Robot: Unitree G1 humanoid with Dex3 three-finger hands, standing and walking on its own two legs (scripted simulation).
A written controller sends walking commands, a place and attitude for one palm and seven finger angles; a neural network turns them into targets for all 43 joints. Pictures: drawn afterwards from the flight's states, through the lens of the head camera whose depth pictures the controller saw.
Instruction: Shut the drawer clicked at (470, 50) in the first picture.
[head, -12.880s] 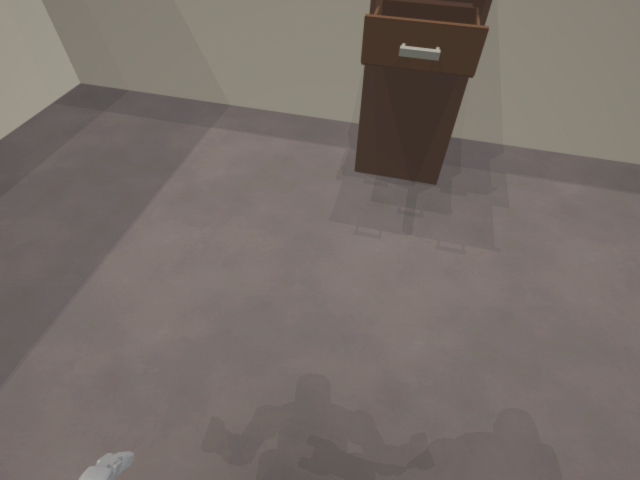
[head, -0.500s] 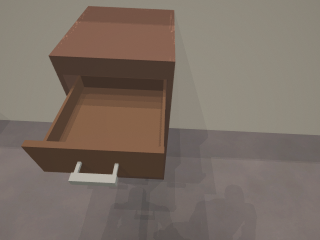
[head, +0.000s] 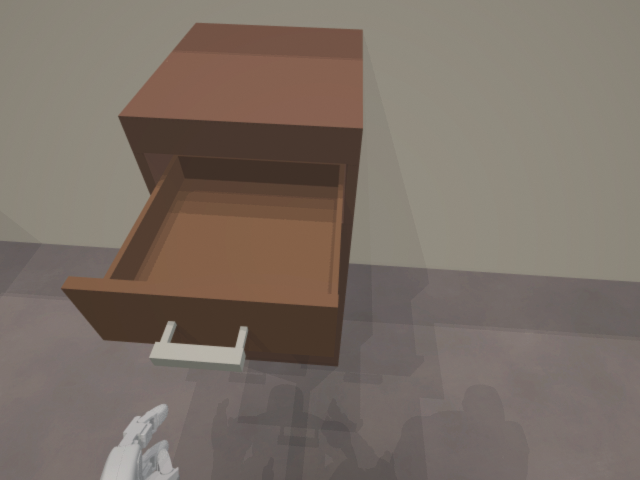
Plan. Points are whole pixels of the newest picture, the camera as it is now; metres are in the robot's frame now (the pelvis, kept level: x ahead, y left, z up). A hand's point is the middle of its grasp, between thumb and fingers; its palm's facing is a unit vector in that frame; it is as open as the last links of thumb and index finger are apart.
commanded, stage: raise the hand and make a fist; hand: left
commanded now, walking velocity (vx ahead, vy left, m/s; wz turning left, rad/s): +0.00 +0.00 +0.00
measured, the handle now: (202, 343) +0.29 +0.18 -0.01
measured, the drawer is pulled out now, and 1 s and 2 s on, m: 0.30 0.29 0.29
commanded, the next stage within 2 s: bring the fist close to the handle in 1.76 s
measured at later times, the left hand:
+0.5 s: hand (210, 478) +0.14 +0.13 -0.01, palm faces -0.07 -1.00 -0.05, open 4.8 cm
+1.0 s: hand (174, 466) +0.13 +0.15 +0.05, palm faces +0.03 -1.00 -0.04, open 3.1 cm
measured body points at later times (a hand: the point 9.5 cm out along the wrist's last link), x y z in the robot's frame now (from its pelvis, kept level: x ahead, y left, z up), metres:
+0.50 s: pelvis -0.05 -0.05 -0.07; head -0.01 -0.05 +0.38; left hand +0.13 +0.19 -0.01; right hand +0.17 -0.25 -0.14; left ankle -0.01 +0.09 -0.73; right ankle -0.03 -0.13 -0.73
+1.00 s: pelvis -0.02 -0.01 -0.05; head +0.00 -0.01 +0.40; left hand +0.12 +0.21 +0.06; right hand +0.19 -0.24 -0.10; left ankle -0.01 +0.09 -0.73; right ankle -0.03 -0.13 -0.73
